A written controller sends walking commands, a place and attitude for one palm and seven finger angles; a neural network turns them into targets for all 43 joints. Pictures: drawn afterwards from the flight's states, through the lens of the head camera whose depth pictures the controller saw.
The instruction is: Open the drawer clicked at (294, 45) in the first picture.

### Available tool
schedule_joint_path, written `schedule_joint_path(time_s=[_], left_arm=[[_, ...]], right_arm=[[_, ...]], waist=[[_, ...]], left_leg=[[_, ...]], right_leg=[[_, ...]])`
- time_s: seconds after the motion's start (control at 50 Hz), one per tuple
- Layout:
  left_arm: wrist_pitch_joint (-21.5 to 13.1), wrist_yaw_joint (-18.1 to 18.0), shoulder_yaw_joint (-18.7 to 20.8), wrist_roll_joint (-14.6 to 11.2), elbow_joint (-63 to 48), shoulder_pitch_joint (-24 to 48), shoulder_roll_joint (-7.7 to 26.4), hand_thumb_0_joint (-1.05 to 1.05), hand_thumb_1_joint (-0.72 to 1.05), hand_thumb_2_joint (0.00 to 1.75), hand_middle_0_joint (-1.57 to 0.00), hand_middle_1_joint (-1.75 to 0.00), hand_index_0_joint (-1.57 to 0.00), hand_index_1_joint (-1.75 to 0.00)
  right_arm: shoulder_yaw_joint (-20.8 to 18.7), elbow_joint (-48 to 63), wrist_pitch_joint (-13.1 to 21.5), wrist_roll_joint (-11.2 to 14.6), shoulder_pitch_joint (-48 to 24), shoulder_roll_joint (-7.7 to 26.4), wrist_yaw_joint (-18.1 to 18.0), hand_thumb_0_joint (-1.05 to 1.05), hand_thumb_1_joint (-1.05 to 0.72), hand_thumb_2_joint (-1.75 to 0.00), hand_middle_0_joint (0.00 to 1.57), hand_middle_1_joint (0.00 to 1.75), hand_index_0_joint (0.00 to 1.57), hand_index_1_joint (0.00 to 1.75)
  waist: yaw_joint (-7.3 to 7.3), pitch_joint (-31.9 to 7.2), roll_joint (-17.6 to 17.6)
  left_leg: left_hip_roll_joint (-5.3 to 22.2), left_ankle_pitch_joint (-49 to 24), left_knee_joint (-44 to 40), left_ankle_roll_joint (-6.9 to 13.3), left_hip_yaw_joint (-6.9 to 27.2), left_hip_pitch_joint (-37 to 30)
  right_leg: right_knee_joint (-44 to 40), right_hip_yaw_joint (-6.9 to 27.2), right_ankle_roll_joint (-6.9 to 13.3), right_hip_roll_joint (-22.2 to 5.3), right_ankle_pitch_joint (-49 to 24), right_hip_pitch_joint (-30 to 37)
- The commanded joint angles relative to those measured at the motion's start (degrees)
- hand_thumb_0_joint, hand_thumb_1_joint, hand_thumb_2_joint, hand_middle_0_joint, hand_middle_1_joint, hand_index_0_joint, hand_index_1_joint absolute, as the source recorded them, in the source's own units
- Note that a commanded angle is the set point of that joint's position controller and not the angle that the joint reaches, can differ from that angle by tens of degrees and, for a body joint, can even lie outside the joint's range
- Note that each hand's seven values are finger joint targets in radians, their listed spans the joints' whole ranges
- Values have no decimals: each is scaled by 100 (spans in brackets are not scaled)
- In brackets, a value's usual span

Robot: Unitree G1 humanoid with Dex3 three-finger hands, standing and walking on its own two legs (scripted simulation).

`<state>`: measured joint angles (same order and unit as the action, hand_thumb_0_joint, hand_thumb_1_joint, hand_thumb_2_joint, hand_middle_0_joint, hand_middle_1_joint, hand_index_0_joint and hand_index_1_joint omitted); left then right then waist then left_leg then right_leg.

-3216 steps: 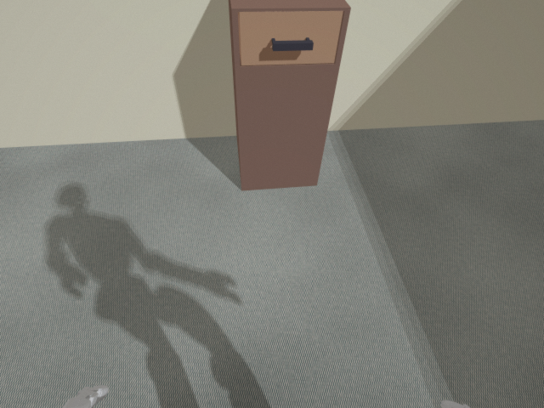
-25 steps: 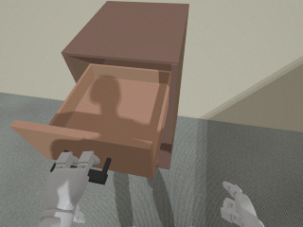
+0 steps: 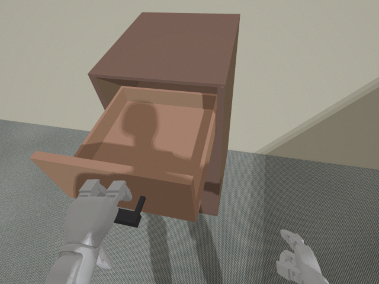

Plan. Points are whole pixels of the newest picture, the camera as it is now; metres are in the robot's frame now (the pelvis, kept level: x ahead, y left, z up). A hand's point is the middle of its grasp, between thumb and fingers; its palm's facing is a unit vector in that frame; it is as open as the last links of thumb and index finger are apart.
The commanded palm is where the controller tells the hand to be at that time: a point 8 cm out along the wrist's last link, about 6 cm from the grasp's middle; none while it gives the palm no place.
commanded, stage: lift the hand off the handle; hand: left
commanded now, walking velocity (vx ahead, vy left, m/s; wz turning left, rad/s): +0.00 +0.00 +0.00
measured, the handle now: (112, 204) +0.26 +0.21 +0.02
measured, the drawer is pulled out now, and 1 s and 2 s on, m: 0.30 0.29 0.29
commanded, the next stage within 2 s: draw the hand back to the body in 0.96 s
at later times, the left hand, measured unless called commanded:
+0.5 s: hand (91, 200) +0.23 +0.21 +0.11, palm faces +0.11 -0.09 -0.99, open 13.3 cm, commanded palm +0.20 +0.20 +0.17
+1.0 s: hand (72, 181) +0.23 +0.21 +0.17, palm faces +0.12 -0.12 -0.98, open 13.9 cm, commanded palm +0.19 +0.20 +0.22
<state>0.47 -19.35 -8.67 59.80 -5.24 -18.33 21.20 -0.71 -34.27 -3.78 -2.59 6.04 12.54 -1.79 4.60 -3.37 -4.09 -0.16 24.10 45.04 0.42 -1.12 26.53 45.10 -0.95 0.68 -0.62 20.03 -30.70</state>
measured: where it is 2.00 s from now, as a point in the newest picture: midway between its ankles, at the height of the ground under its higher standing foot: outside the picture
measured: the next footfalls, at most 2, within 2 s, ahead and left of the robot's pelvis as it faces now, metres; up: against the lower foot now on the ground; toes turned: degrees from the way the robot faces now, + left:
none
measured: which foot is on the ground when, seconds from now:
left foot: down 0.00-1.00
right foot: down 0.00-1.00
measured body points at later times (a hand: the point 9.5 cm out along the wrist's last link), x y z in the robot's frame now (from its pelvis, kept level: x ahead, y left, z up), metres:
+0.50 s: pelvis +0.01 +0.00 +0.02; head +0.02 -0.05 +0.47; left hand +0.22 +0.21 +0.16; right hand +0.24 -0.20 -0.08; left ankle -0.01 +0.12 -0.71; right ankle +0.03 -0.11 -0.71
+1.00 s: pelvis +0.01 +0.00 +0.03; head +0.01 -0.05 +0.48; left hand +0.22 +0.22 +0.22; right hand +0.25 -0.20 -0.06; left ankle -0.01 +0.12 -0.71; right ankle +0.03 -0.11 -0.71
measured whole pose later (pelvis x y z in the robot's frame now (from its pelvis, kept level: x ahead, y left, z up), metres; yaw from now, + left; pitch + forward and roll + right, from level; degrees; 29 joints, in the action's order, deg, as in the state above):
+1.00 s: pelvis +0.01 +0.00 +0.03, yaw +0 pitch -2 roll +0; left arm 7.2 0.5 -0.9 48.4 -27.9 -17.8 28.4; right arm 2.1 -33.2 -8.5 1.1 3.7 15.7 0.9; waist 6.0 -0.2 -7.4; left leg 0.0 16.5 26.0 0.4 -1.0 7.6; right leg 26.4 -1.0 0.3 -0.2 12.8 -11.7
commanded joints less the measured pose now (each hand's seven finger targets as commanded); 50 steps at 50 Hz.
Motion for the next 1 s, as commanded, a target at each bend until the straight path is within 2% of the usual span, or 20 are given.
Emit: schedule_joint_path(time_s=[0.0,0.04,0.16,0.22,0.26,0.36,0.38,0.56,0.58,0.64,0.66,0.68,0.74,0.76,0.78,0.86,0.88,0.92,0.96,0.98], left_arm=[[-178,-297,683,-10,-1896,1231,796,0,-50,30,-30,-120,-30,-120],[-152,-219,559,-30,-1987,1337,688,0,-50,30,-30,-120,-30,-120],[-48,1,940,-177,-2346,1149,1113,0,-50,30,-30,-120,-30,-120],[-43,140,800,-256,-2359,1058,937,0,-50,30,-30,-120,-30,-120],[9,238,874,-323,-2418,928,1000,0,-50,30,-30,-120,-30,-120],[112,451,1257,-416,-2653,786,1393,0,-50,30,-30,-120,-30,-120],[124,499,1034,-396,-2689,769,1178,0,-50,30,-30,-120,-30,-120],[451,1131,1129,-622,-2566,962,1396,0,-50,30,-30,-120,-30,-120],[478,1232,896,-581,-2586,1045,1224,0,-50,30,-30,-120,-30,-120],[540,1416,1050,-673,-2836,1116,1481,0,-50,30,-30,-120,-30,-120],[598,1453,1299,-757,-3016,1015,1674,0,-50,30,-30,-120,-30,-120],[579,1504,1050,-726,-3134,1053,1450,0,-50,30,-30,-120,-30,-120],[543,1554,1457,-830,-3074,1035,1829,0,-50,30,-30,-120,-30,-120],[578,1564,1659,-920,-3194,1058,1970,0,-50,30,-30,-120,-30,-120],[560,1598,1441,-846,-3215,1098,1736,0,-50,30,-30,-120,-30,-120],[617,1701,1610,-1100,-3309,941,1798,0,-50,30,-30,-120,-30,-120],[610,1767,1363,-1067,-3242,796,1543,0,-50,30,-30,-120,-30,-120],[608,1868,1215,-1138,-3190,592,1422,0,-50,30,-30,-120,-30,-120],[642,1896,1362,-1197,-3478,656,1580,0,-50,30,-30,-120,-30,-120],[598,1920,1015,-1043,-3573,823,1316,0,-50,30,-30,-120,-30,-120]], right_arm=[[-136,920,250,12,-819,490,-28,0,-90,-90,20,30,20,30],[-135,931,250,32,-853,477,-6,0,-90,-90,20,30,20,30],[-95,939,183,59,-983,511,-18,0,-90,-90,20,30,20,30],[-62,923,165,75,-988,484,15,0,-90,-90,20,30,20,30],[-55,957,150,100,-1066,508,22,0,-90,-90,20,30,20,30],[-18,987,81,148,-1152,583,21,0,-90,-90,20,30,20,30],[40,991,79,129,-1065,525,55,0,-90,-90,20,30,20,30],[92,958,-65,274,-1362,600,89,0,-90,-90,20,30,20,30],[147,955,-75,244,-1235,565,124,0,-90,-90,20,30,20,30],[123,1006,-127,273,-1303,644,126,0,-90,-90,20,30,20,30],[143,1100,-123,339,-1449,695,125,0,-90,-90,20,30,20,30],[197,1119,-112,286,-1308,618,154,0,-90,-90,20,30,20,30],[167,1070,-165,310,-1300,696,122,0,-90,-90,20,30,20,30],[183,1108,-154,350,-1449,742,112,0,-90,-90,20,30,20,30],[221,1119,-142,296,-1297,644,145,0,-90,-90,20,30,20,30],[149,1120,-147,389,-1454,734,177,0,-90,-90,20,30,20,30],[188,1118,-148,339,-1261,669,225,0,-90,-90,20,30,20,30],[133,1086,-201,375,-1281,750,248,0,-90,-90,20,30,20,30],[134,1205,-182,444,-1438,812,249,0,-90,-90,20,30,20,30],[195,1231,-179,355,-1264,742,282,0,-90,-90,20,30,20,30]], waist=[[-66,-1145,281],[-74,-1102,270],[80,-1226,53],[32,-986,298],[83,-904,241],[172,-1034,274],[130,-985,269],[145,-605,304],[146,-625,318],[175,-695,250],[204,-800,110],[216,-893,204],[210,-606,335],[217,-648,191],[237,-685,267],[183,-547,27],[190,-581,173],[132,-372,320],[98,-485,206],[134,-603,314]], left_leg=[[-122,-1209,-897,12,91,-656],[-118,-1241,-964,23,80,-727],[-108,-1685,-1222,4,57,-1009],[-105,-1638,-1308,22,44,-996],[-80,-1753,-1409,18,47,-1075],[-57,-1917,-1582,16,12,-1243],[-65,-1956,-1553,39,-27,-1249],[-24,-1936,-1954,42,-21,-1419],[-35,-2005,-1975,63,-76,-1400],[-20,-2145,-2097,50,-67,-1512],[44,-2204,-2098,41,-20,-1560],[1,-2324,-2082,65,-69,-1551],[29,-2267,-2191,42,-68,-1541],[67,-2210,-2192,33,-19,-1565],[26,-2319,-2180,53,-61,-1560],[70,-2362,-2228,15,-23,-1670],[38,-2435,-2231,27,-70,-1630],[53,-2387,-2302,13,-78,-1594],[119,-2243,-2257,11,-63,-1601],[64,-2319,-2257,38,-92,-1581]], right_leg=[[-926,106,165,197,-579,715],[-992,90,152,183,-610,782],[-1200,202,162,181,-1124,1365],[-1282,124,101,152,-1091,1349],[-1390,146,111,157,-1223,1499],[-1564,263,87,138,-1506,1905],[-1536,172,49,76,-1491,1828],[-1920,196,35,101,-1536,2216],[-1885,100,13,40,-1521,2236],[-1948,100,-2,53,-1776,2502],[-1943,173,16,92,-1879,2618],[-1905,85,-5,6,-1904,2659],[-2020,93,-26,62,-1912,2641],[-2049,168,-9,87,-1908,2704],[-2008,78,-16,16,-1872,2685],[-2112,127,-1,91,-1982,2671],[-2076,25,-19,37,-1952,2688],[-2134,-22,-43,80,-1933,2586],[-2129,61,-35,116,-1878,2608],[-2084,-31,-39,36,-1794,2616]])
